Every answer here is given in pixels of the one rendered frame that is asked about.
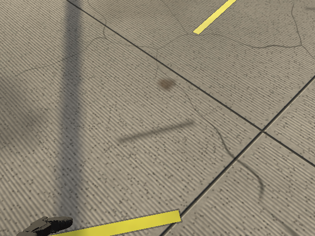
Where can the robot left hand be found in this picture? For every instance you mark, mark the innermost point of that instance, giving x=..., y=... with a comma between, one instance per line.
x=47, y=225

